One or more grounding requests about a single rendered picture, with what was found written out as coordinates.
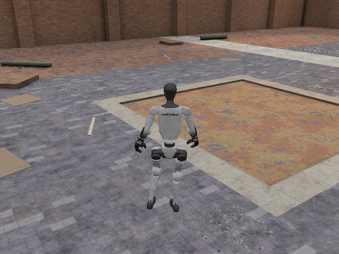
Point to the right robot foot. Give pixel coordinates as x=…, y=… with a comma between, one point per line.
x=174, y=207

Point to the robot right shin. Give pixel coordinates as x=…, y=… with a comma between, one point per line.
x=176, y=186

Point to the right robot hand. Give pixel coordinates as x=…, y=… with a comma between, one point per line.
x=195, y=143

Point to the robot right upper arm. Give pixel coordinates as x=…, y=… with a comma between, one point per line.
x=189, y=119

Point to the robot left forearm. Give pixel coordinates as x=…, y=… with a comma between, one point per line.
x=141, y=137

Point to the robot right forearm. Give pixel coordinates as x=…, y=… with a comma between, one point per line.
x=194, y=136

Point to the robot left upper arm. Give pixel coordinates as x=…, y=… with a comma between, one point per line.
x=150, y=118

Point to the left robot hand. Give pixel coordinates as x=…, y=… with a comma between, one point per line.
x=139, y=145

